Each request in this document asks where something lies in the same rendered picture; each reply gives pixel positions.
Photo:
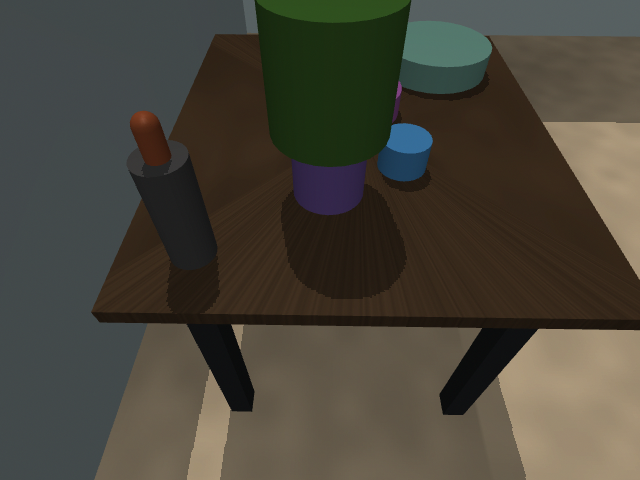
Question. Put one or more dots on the potted plant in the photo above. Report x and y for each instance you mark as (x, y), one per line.
(331, 71)

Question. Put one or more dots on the table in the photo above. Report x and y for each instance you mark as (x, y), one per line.
(497, 234)

